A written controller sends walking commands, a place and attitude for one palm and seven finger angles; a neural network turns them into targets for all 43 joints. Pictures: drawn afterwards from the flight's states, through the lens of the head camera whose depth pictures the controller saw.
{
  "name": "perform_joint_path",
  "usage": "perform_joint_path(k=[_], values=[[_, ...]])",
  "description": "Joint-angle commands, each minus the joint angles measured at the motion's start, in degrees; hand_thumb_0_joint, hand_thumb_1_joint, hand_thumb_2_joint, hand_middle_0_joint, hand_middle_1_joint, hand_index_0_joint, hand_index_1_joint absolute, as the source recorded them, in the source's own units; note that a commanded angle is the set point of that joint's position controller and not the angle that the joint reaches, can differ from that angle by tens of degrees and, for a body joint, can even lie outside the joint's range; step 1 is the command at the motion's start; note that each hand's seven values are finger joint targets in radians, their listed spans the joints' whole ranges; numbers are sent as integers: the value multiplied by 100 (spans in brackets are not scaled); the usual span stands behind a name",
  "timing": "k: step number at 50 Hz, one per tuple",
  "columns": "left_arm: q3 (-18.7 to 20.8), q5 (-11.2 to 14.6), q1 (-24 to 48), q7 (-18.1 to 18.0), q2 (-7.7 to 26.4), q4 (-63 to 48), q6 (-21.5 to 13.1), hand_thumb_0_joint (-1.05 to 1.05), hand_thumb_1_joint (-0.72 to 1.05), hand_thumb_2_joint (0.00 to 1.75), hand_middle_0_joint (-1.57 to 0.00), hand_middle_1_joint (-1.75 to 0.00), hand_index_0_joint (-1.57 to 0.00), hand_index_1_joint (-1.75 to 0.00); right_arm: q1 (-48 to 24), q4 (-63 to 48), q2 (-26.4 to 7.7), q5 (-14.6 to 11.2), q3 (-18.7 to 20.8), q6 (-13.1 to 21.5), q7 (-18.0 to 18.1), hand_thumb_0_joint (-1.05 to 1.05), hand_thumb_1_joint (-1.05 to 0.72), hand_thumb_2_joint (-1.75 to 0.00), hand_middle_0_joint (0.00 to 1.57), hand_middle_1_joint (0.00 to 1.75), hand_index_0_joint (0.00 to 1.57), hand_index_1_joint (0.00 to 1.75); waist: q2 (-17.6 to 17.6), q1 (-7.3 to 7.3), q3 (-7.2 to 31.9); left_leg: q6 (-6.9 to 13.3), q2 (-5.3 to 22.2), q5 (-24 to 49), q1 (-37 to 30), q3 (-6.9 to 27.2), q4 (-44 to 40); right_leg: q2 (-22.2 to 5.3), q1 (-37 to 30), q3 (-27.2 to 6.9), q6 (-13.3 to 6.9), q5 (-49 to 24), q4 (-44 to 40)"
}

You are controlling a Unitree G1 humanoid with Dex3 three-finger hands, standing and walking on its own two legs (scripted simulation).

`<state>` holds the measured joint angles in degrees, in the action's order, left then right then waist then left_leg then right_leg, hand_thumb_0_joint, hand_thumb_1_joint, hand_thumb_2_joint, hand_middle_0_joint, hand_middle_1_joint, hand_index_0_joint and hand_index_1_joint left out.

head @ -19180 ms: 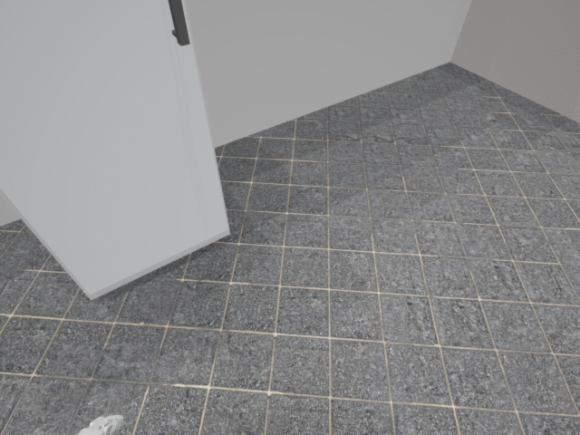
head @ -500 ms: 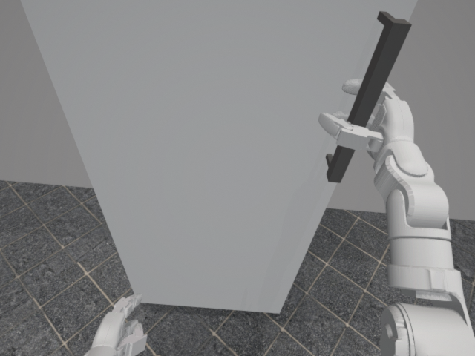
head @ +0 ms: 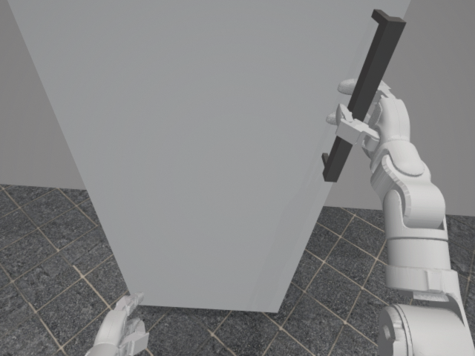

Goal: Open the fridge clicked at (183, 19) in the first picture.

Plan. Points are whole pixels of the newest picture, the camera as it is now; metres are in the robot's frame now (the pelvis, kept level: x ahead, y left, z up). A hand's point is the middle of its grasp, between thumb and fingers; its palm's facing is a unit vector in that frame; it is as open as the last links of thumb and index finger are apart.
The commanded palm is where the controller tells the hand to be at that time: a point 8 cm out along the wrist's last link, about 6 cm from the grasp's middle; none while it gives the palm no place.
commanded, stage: grip the handle and tug to test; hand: right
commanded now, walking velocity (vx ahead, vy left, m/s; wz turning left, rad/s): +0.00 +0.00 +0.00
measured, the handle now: (351, 107) +0.44 -0.15 +0.25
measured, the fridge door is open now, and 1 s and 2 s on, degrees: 0 7 27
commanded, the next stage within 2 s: pull the door a little, standing still in 0.42 s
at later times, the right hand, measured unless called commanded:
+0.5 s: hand (343, 127) +0.38 -0.12 +0.25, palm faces +0.04 +1.00 -0.03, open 5.9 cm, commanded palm +0.34 -0.16 +0.25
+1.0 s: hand (349, 156) +0.32 -0.12 +0.24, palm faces -0.02 +1.00 -0.08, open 6.4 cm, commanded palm +0.29 -0.18 +0.24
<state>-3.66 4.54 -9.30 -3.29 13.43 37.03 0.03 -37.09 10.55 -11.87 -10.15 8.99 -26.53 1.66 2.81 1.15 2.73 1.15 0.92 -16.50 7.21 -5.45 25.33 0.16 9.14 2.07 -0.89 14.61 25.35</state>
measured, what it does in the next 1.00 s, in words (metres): stands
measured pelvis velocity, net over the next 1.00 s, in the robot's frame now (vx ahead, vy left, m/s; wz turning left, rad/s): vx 0.04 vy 0.00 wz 0.03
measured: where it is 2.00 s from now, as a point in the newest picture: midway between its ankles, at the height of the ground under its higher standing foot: outside the picture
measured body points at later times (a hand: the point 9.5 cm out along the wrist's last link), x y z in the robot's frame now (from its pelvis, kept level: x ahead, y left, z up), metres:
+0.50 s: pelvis +0.02 +0.00 +0.00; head -0.01 +0.03 +0.45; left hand +0.20 +0.23 -0.09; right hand +0.38 -0.18 +0.25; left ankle -0.03 +0.10 -0.74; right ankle -0.01 -0.11 -0.74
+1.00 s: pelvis +0.04 +0.00 +0.00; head +0.01 +0.04 +0.44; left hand +0.26 +0.22 -0.07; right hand +0.32 -0.17 +0.25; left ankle -0.03 +0.10 -0.74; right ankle -0.01 -0.11 -0.74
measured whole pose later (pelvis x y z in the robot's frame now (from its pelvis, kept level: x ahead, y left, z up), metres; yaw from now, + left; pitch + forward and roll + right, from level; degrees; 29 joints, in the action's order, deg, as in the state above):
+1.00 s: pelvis +0.04 +0.00 +0.00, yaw +2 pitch +2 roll -1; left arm -3.5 4.8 -6.7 0.0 14.0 30.5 3.0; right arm -4.9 -34.2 -12.8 -15.4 12.7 -35.5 -2.2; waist 4.3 0.6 7.3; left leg 0.8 0.5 -20.4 9.6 -3.7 29.5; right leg -0.2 10.2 2.6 -0.5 19.0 28.3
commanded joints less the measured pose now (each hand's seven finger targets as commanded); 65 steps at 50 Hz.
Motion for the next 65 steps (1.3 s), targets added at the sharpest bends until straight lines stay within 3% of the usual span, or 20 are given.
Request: perform_joint_path(k=[1, 9, 11, 16, 25, 29, 33, 40, 46, 47, 49, 50, 51, 52, 53, 56, 59, 62, 64, 65], values=[[217, -27, 853, -70, 636, -878, -284, 0, 90, 90, -20, -30, -20, -30, -2879, -1224, -676, -147, -43, 374, -180, 0, -90, -90, 45, 140, 45, 140, -304, -142, 1474, 49, -57, 2102, 86, 263, -224, -46, -966, -342, -165, -1880, -55], [206, -23, 953, -14, 564, -1048, -273, 0, 90, 90, -20, -30, -20, -30, -2422, -1766, -408, -181, -187, 348, -238, 0, -90, -90, 45, 140, 45, 140, -241, -91, 1686, 54, -45, 2471, -87, 227, -115, -46, -1066, -320, -146, -2216, -24], [219, -30, 967, -7, 618, -1059, -234, 0, 90, 90, -20, -30, -20, -30, -2021, -1834, -691, -191, 63, 338, -239, 0, -90, -90, 45, 140, 45, 140, -465, -14, 1710, 47, -51, 2557, -226, 219, -104, -65, -988, -322, -145, -2264, -22], [219, -27, 1094, 42, 594, -1212, -210, 0, 90, 90, -20, -30, -20, -30, -1400, -2403, -580, -254, 48, 246, -309, 0, -90, -90, 45, 140, 45, 140, -341, 64, 1720, 45, -44, 2818, -315, 208, -18, -76, -986, -301, -125, -2499, 22], [238, -22, 1153, 105, 577, -1304, -174, 0, 90, 90, -20, -30, -20, -30, -936, -3312, -462, -268, -68, -131, -322, 0, -90, -90, 45, 140, 45, 140, -277, 45, 1833, 10, -46, 3387, -342, 173, 162, -80, -1074, -275, -116, -3124, 200], [224, -35, 1127, 48, 634, -1204, -112, 0, 90, 90, -20, -30, -20, -30, -1118, -3034, -1029, -273, 463, -305, -297, 0, -90, -90, 45, 140, 45, 140, -488, 40, 1699, -4, -49, 3514, -390, 197, 120, -20, -914, -243, -137, -3005, 194], [206, -12, 1211, 82, 573, -1310, -87, 0, 90, 90, -20, -30, -20, -30, -503, -3377, -887, -318, 422, -369, -315, 0, -90, -90, 45, 140, 45, 140, -291, 126, 1809, 7, -22, 3725, -488, 171, 235, -27, -923, -242, -112, -3319, 250], [209, -18, 1309, 193, 562, -1543, -28, 0, 90, 90, -20, -30, -20, -30, 797, -4304, -917, -401, 540, -458, -433, 0, -90, -90, 45, 140, 45, 140, -416, 232, 1865, -47, 12, 4018, -553, 171, 380, -48, -772, -233, -126, -3434, 329], [230, 12, 1464, 291, 572, -1715, -31, 0, 90, 90, -20, -30, -20, -30, 2501, -5534, -1064, -514, 709, -612, -505, 0, -90, -90, 45, 140, 45, 140, -452, 335, 1707, -85, 50, 4061, -437, 179, 542, -92, -544, -249, -124, -3314, 474], [197, 19, 1514, 323, 503, -1799, -42, 0, 90, 90, -20, -30, -20, -30, 2703, -5857, -893, -522, 574, -656, -527, 0, -90, -90, 45, 140, 45, 140, -423, 328, 1728, -94, 69, 4078, -427, 153, 590, -60, -462, -271, -131, -3316, 469], [189, 17, 1472, 327, 526, -1765, -50, 0, 90, 90, -20, -30, -20, -30, 3092, -5943, -1140, -598, 916, -771, -506, 0, -90, -90, 45, 140, 45, 140, -598, 318, 1628, -158, 67, 4218, -365, 132, 623, -37, -354, -265, -122, -3133, 531], [265, -181, 782, 198, 614, -1825, -23, 0, 90, 90, -20, -30, -20, -30, 395, -7048, -2223, 203, 850, 993, -14, 0, -90, -90, 45, 140, 45, 140, -693, -192, 646, -329, 465, 4261, 425, 784, -61, -303, -204, -248, -265, -3034, 916], [345, -231, 524, 110, 547, -1479, -36, 0, 90, 90, -20, -30, -20, -30, 967, -5930, -2108, 263, 1051, 1640, 199, 0, -90, -90, 45, 140, 45, 140, -1019, -270, 387, -154, 591, 4101, 710, 780, -179, -286, -187, -391, -247, -2760, 1116], [327, -309, 547, 95, 527, -1468, 55, 0, 90, 90, -20, -30, -20, -30, 2248, -5355, -1250, 325, 430, 1918, 209, 0, -90, -90, 45, 140, 45, 140, -927, -232, 534, -76, 615, 4195, 612, 710, -62, -297, -352, -380, -256, -2754, 1035], [292, -325, 500, 106, 528, -1556, 158, 0, 90, 90, -20, -30, -20, -30, 2611, -5548, -1145, 371, 243, 2171, 218, 0, -90, -90, 45, 140, 45, 140, -575, -201, 786, -91, 655, 4380, 419, 677, 84, -350, -426, -368, -263, -3007, 931], [315, -364, 593, 79, 474, -1645, 341, 0, 90, 90, -20, -30, -20, -30, 2841, -5880, -1309, 451, 315, 2781, 299, 0, -90, -90, 45, 140, 45, 140, -292, -179, 1262, -179, 584, 4105, 310, 479, 499, -557, -850, -442, -288, -3812, 759], [344, -379, 583, 104, 384, -1702, 362, 0, 90, 90, -20, -30, -20, -30, 2987, -6072, -1154, 521, 246, 3178, 378, 0, -90, -90, 45, 140, 45, 140, 70, -204, 1486, -190, 304, 2621, 437, 413, 765, -837, -1075, -743, -335, -4789, 620], [348, -423, 602, 130, 323, -1671, 230, 0, 90, 90, -20, -30, -20, -30, 3029, -6097, -1085, 605, 175, 3434, 429, 0, -90, -90, 45, 140, 45, 140, 354, -200, 1234, -157, 111, 1396, 622, 421, 582, -1041, -979, -1001, -367, -5013, 480], [352, -438, 569, 142, 276, -1656, 142, 0, 90, 90, -20, -30, -20, -30, 3091, -5963, -1106, 637, 227, 3554, 437, 0, -90, -90, 45, 140, 45, 140, 123, -192, 1153, -153, 217, 2019, 415, 481, 199, -963, -726, -911, -288, -4684, 637], [370, -422, 502, 139, 252, -1645, 119, 0, 90, 90, -20, -30, -20, -30, 2999, -5950, -1197, 650, 307, 3623, 455, 0, -90, -90, 45, 140, 45, 140, -235, -222, 1297, -96, 483, 3351, 44, 556, 40, -767, -530, -657, -165, -4355, 930]])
